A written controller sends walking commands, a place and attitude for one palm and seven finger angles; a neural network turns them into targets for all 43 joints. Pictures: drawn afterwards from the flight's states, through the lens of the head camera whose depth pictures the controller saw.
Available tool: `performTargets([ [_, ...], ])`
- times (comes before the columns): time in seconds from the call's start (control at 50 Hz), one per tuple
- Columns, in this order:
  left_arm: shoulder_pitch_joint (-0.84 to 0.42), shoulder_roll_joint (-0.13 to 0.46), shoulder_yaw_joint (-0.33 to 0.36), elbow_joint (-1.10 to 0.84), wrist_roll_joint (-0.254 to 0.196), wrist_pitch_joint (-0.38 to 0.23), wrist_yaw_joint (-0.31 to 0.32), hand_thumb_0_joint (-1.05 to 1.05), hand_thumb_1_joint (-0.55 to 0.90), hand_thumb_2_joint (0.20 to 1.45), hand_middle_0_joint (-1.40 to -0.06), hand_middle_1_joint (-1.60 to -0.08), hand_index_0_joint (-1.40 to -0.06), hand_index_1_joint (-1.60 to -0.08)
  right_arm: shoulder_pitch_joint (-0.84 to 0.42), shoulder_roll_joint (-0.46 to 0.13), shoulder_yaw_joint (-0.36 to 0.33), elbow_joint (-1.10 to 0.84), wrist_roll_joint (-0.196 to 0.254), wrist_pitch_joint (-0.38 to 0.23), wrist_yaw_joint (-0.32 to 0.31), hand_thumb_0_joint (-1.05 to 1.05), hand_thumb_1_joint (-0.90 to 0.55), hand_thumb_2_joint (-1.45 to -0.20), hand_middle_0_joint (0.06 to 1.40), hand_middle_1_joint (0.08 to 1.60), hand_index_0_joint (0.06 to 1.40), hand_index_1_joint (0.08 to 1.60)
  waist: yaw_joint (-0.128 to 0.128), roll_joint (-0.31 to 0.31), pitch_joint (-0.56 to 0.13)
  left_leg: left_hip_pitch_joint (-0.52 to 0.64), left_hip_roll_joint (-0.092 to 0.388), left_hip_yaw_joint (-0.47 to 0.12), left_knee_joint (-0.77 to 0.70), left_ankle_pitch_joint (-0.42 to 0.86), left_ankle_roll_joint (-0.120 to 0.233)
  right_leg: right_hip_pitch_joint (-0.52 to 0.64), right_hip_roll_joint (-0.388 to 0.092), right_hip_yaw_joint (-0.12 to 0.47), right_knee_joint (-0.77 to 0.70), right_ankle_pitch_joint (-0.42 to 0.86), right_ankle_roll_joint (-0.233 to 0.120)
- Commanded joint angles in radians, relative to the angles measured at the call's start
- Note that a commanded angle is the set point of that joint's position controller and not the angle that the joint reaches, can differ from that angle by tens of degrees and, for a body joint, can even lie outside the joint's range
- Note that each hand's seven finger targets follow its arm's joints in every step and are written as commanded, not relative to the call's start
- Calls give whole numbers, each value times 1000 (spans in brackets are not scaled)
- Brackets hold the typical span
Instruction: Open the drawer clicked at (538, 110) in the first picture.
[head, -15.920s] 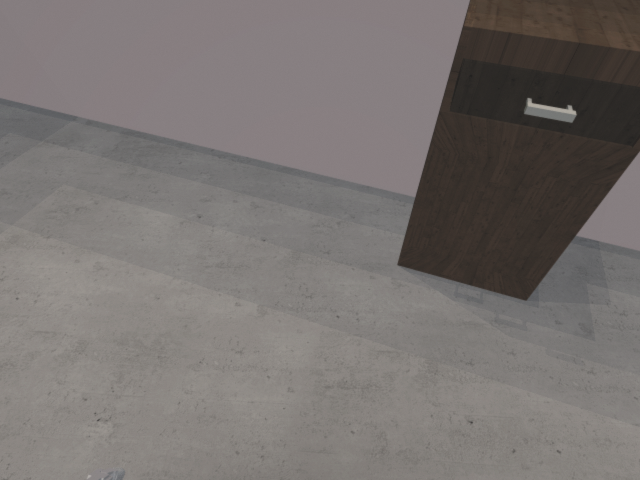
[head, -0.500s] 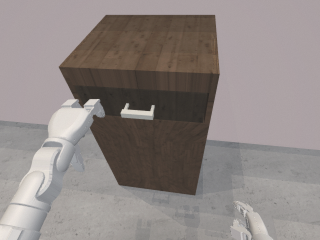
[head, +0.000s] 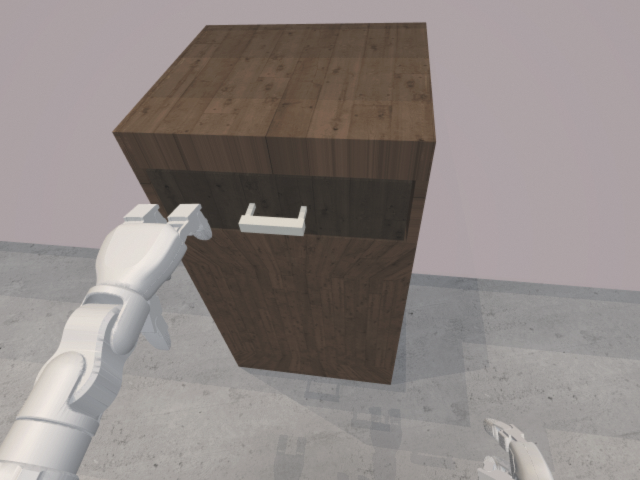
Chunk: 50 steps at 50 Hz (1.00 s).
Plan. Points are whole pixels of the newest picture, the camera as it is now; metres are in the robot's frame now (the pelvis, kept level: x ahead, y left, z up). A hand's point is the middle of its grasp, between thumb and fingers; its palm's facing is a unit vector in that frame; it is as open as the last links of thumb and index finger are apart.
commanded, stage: move the hooked fingers above the handle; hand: left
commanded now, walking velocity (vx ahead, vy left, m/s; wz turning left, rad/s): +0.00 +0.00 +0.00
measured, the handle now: (274, 217) +0.52 +0.16 +0.00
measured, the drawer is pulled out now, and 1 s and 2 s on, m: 0.00 0.00 0.00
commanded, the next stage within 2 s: none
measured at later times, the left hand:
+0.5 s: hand (205, 255) +0.37 +0.21 +0.08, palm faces -0.02 -0.05 -1.00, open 13.8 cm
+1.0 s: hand (235, 234) +0.42 +0.19 +0.06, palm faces -0.04 -0.03 -1.00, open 13.8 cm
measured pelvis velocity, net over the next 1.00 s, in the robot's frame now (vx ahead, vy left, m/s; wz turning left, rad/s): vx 0.01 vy -0.01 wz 0.00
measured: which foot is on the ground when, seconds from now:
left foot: down 0.00-1.00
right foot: down 0.00-1.00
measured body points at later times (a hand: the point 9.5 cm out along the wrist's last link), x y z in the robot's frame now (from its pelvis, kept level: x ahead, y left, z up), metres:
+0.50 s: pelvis +0.00 -0.01 +0.00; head +0.04 -0.03 +0.44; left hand +0.36 +0.21 +0.13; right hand +0.15 -0.26 -0.13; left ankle -0.03 +0.09 -0.74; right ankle +0.02 -0.12 -0.74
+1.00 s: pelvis +0.01 -0.01 -0.01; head +0.05 -0.03 +0.44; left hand +0.42 +0.19 +0.11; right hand +0.13 -0.26 -0.14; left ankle -0.03 +0.09 -0.74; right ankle +0.02 -0.12 -0.74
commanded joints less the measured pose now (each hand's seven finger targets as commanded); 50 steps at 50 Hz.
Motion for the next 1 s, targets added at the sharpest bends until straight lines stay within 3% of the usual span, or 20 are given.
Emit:
performTargets([
  [0.0, -344, 183, 104, -146, 11, -10, 28, 0, -500, 300, -300, -1200, -300, -1200, -105, -102, -31, -144, 5, -40, -11, 0, -900, -900, 200, 300, 200, 300, -18, -67, -205, -29, 28, 3, -55, 295, -34, 149, 3, -19, -25, 152, -39],
  [0.1, -472, 179, 81, -90, 35, -31, 53, 0, -500, 300, -300, -1200, -300, -1200, -88, -93, -34, -134, 2, -49, -19, 0, -900, -900, 200, 300, 200, 300, -25, -47, -241, -22, 23, 6, -41, 265, -33, 133, 1, -13, -21, 128, -40],
  [0.16, -485, 225, 128, -32, 40, -31, 69, 0, -500, 300, -300, -1200, -300, -1200, -82, -98, -33, -131, 4, -46, -24, 0, -900, -900, 200, 300, 200, 300, -14, -49, -268, -41, 20, 9, -41, 262, -30, 161, 3, -4, -18, 140, -40],
  [0.2, -512, 187, 89, 14, 41, -27, 70, 0, -500, 300, -300, -1200, -300, -1200, -78, -91, -32, -125, 7, -43, -25, 0, -900, -900, 200, 300, 200, 300, -25, -58, -252, -59, 18, 16, -37, 264, -29, 151, -3, -6, -15, 150, -40],
  [0.34, -543, 187, 81, 86, 39, -32, 57, 0, -500, 300, -300, -1200, -300, -1200, -43, -104, -41, -130, 9, -38, -28, 0, -900, -900, 200, 300, 200, 300, -30, -86, -286, -83, 18, 25, -17, 291, -19, 162, -6, -4, 4, 205, -37],
  [0.38, -564, 190, 78, 84, 43, -45, 55, 0, -500, 300, -300, -1200, -300, -1200, -34, -106, -46, -132, 9, -39, -28, 0, -900, -900, 200, 300, 200, 300, -32, -68, -303, -80, 17, 26, -8, 300, -19, 156, -5, -3, 12, 208, -37],
  [0.42, -596, 150, 41, 82, 41, -58, 59, 0, -500, 300, -300, -1200, -300, -1200, -19, -105, -53, -131, 9, -42, -26, 0, -900, -900, 200, 300, 200, 300, -42, -61, -307, -69, 19, 21, 3, 309, -21, 127, -2, -7, 21, 211, -39],
  [0.48, -609, 201, 90, 97, 49, -75, 80, 0, -500, 300, -300, -1200, -300, -1200, -1, -111, -59, -122, 9, -42, -27, 0, -900, -900, 200, 300, 200, 300, -34, -68, -333, -78, 19, 20, 13, 324, -21, 133, -1, -3, 33, 222, -39],
  [0.5, -624, 169, 65, 93, 50, -78, 89, 0, -500, 300, -300, -1200, -300, -1200, 3, -107, -62, -121, 7, -42, -26, 0, -900, -900, 200, 300, 200, 300, -37, -69, -349, -71, 18, 21, 19, 340, -21, 130, -1, -3, 40, 238, -39],
  [0.56, -615, 228, 131, 161, 59, -68, 122, 0, -500, 300, -300, -1200, -300, -1200, 16, -114, -66, -105, 11, -38, -26, 0, -900, -900, 200, 300, 200, 300, -30, -74, -348, -100, 18, 24, 22, 344, -22, 138, 2, 0, 46, 252, -40],
  [0.6, -649, 184, 90, 170, 66, -57, 139, 0, -500, 300, -300, -1200, -300, -1200, 23, -107, -67, -104, 12, -39, -22, 0, -900, -900, 200, 300, 200, 300, -34, -73, -356, -102, 20, 29, 25, 357, -22, 135, -1, -3, 56, 266, -40],
  [0.64, -650, 197, 100, 168, 73, -48, 149, 0, -500, 300, -300, -1200, -300, -1200, 24, -110, -71, -103, 11, -37, -20, 0, -900, -900, 200, 300, 200, 300, -32, -58, -390, -92, 20, 29, 33, 391, -25, 146, -1, 2, 67, 300, -42],
  [0.66, -650, 196, 99, 169, 76, -41, 148, 0, -500, 300, -300, -1200, -300, -1200, 22, -113, -72, -106, 9, -37, -20, 0, -900, -900, 200, 300, 200, 300, -33, -54, -409, -85, 20, 30, 39, 408, -24, 152, 2, 1, 69, 312, -42],
  [0.7, -645, 168, 72, 219, 78, -24, 145, 0, -500, 300, -300, -1200, -300, -1200, 28, -111, -70, -100, 13, -31, -19, 0, -900, -900, 200, 300, 200, 300, -45, -87, -372, -105, 23, 32, 37, 379, -22, 132, 1, -4, 68, 293, -39],
  [0.72, -653, 121, 24, 244, 74, -14, 136, 0, -500, 300, -300, -1200, -300, -1200, 27, -110, -69, -103, 17, -31, -20, 0, -900, -900, 200, 300, 200, 300, -58, -90, -341, -105, 24, 37, 38, 359, -18, 107, 0, -6, 60, 283, -37],
  [0.76, -706, 116, 9, 273, 76, -10, 122, 0, -500, 300, -300, -1200, -300, -1200, 35, -118, -69, -100, 19, -29, -23, 0, -900, -900, 200, 300, 200, 300, -72, -111, -327, -104, 25, 30, 40, 339, -17, 80, 4, -8, 56, 255, -37],
  [0.84, -835, 138, 4, 323, 93, -34, 121, 0, -500, 300, -300, -1200, -300, -1200, 63, -113, -69, -93, 13, -30, -35, 0, -900, -900, 200, 300, 200, 300, -82, -78, -364, -99, 21, 27, 56, 308, -13, 64, 0, -6, 66, 228, -39],
  [0.88, -893, 157, 18, 354, 96, -55, 130, 0, -500, 300, -300, -1200, -300, -1200, 78, -113, -70, -86, 10, -31, -39, 0, -900, -900, 200, 300, 200, 300, -92, -91, -369, -106, 20, 27, 66, 300, -10, 55, -1, -5, 69, 228, -36],
  [0.98, -932, 170, 44, 442, 112, -77, 174, 0, -500, 300, -300, -1200, -300, -1200, 109, -110, -73, -73, 5, -29, -32, 0, -900, -900, 200, 300, 200, 300, -86, -53, -407, -125, 20, 23, 86, 353, -20, 38, 5, -13, 102, 259, -44],
])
